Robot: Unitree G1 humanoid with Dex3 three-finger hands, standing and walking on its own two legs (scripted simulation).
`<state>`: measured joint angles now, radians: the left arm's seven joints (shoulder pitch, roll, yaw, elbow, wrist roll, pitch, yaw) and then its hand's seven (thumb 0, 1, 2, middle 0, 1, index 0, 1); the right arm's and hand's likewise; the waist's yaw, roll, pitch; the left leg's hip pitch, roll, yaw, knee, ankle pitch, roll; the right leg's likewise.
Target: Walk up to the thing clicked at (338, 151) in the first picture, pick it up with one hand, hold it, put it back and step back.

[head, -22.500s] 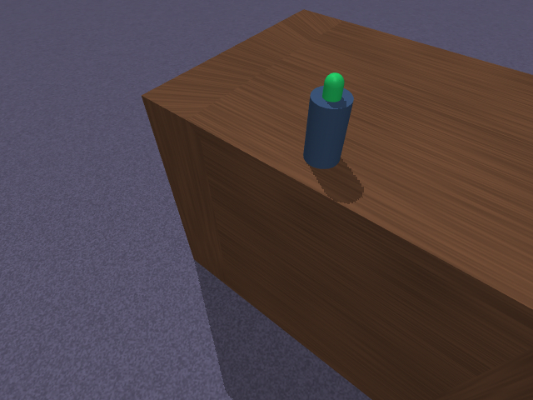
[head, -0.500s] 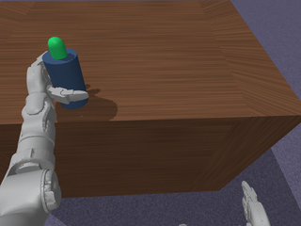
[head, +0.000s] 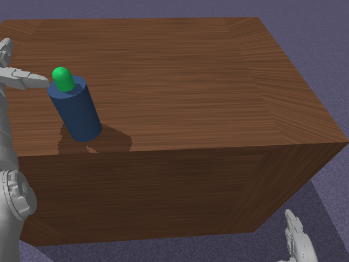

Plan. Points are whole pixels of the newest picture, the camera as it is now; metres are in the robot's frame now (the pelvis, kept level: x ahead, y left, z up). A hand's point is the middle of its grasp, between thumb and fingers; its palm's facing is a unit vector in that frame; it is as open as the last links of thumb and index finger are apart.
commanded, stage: rise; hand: left
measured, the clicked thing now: (74, 103) +0.44 +0.21 +0.14
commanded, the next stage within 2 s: sink last in 0.14 s
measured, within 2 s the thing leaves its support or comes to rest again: neither
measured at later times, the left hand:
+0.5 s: hand out of the picture +0.41 +0.34 +0.24, palm faces +0.41 -0.86 -0.31, open 17.7 cm
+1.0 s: hand out of the picture +0.19 +0.23 +0.23, palm faces +0.39 -0.78 -0.49, open 17.5 cm
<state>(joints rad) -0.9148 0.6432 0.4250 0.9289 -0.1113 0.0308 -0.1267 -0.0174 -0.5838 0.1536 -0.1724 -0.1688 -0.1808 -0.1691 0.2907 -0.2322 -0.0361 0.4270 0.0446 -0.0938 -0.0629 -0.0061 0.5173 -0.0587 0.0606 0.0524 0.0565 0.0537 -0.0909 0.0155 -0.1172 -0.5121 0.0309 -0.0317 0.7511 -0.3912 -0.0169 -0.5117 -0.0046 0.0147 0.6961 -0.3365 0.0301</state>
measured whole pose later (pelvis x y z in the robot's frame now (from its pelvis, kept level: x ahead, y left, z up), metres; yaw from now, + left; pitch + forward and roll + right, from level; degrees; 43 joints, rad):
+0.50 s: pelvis +0.01 +0.01 +0.01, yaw -1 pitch +8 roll -2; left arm -0.60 0.65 0.43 0.59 -0.01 -0.01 -0.12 -0.02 -0.60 0.04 -0.07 -0.04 -0.06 -0.05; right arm 0.38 -0.26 -0.05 0.43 0.05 -0.08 0.03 -0.01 0.52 -0.07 0.06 0.06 0.05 0.06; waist 0.00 0.05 -0.12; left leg -0.43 0.02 -0.01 0.65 -0.36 0.00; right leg -0.43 -0.01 0.03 0.58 -0.29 0.04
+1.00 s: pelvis +0.00 -0.01 +0.01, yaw +1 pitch +1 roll +0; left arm 0.42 0.38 0.41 -0.53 -0.09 -0.19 -0.01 -0.01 -0.54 0.01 -0.06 -0.05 -0.07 -0.04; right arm 0.30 -0.23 -0.17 0.50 0.03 -0.05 -0.02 -0.01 0.51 -0.06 0.06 0.06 0.06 0.06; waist 0.07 0.08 -0.02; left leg -0.29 0.01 -0.04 0.63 -0.35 -0.02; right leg -0.31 -0.03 0.00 0.63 -0.33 0.03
